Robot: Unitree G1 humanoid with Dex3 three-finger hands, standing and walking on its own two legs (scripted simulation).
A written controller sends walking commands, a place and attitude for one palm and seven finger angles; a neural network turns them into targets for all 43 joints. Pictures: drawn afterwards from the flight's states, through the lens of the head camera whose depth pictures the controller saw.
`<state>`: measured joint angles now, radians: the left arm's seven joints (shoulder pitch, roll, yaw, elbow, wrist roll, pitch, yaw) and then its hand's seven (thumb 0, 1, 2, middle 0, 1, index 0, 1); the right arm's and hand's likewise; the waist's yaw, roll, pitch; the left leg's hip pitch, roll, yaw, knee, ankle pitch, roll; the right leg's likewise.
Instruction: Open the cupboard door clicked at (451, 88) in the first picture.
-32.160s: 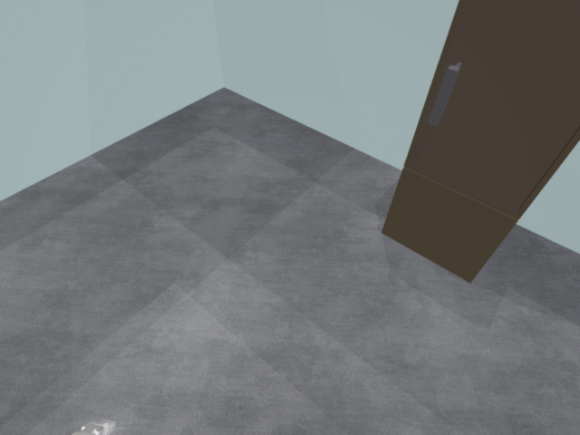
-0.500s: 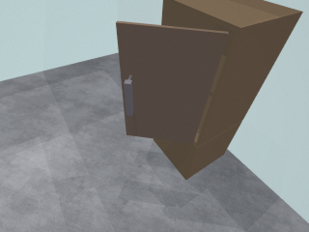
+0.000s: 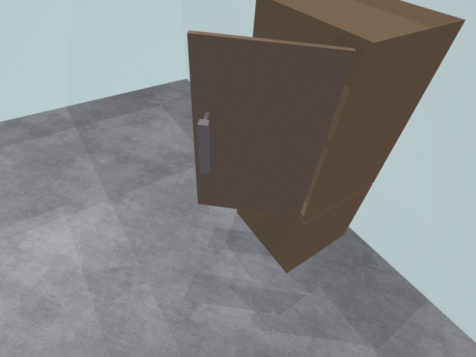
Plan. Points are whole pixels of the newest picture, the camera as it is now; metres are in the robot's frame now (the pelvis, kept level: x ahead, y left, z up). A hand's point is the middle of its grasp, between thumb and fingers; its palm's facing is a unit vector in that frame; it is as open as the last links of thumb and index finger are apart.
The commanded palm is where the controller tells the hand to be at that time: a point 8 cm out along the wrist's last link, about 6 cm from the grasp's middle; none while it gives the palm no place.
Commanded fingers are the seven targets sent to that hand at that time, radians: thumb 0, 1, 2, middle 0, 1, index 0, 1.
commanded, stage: look again from close up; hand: left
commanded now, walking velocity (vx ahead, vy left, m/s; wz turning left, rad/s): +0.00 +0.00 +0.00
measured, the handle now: (205, 143) +0.67 +0.13 -0.04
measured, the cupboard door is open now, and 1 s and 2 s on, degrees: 49 49 49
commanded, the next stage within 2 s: shuffle to correct the standing spot in 0.48 s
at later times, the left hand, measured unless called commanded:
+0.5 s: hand out of the picture -0.06 +0.21 -0.18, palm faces +0.05 -0.98 -0.21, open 7.3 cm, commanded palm none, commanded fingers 0.00 0.90 0.90 -0.20 -0.30 -0.20 -0.30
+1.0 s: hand out of the picture -0.06 +0.23 -0.18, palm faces +0.02 -0.99 -0.13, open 7.4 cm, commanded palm none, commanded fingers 0.00 0.90 0.90 -0.20 -0.30 -0.20 -0.30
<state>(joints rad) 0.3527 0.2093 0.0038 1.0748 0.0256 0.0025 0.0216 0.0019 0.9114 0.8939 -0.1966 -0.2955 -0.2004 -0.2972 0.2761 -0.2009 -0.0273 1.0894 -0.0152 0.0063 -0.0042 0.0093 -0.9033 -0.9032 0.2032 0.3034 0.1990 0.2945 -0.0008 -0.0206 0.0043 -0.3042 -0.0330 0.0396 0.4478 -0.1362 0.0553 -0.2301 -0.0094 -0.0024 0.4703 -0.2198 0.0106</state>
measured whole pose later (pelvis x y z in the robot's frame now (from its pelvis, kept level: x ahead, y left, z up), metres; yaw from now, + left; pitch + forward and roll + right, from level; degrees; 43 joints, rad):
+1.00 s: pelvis -0.09 +0.05 +0.00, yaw -4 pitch -3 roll -1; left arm 0.31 0.18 0.07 1.02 0.03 0.03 -0.02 0.00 0.91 0.89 -0.19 -0.30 -0.20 -0.30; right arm 0.39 -0.11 -0.03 1.09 -0.02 -0.02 -0.02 0.01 -0.92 -0.90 0.20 0.30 0.20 0.29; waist 0.01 -0.06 -0.02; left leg -0.23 0.01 0.06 0.48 -0.21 0.04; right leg -0.56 -0.02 0.02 1.11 -0.24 0.00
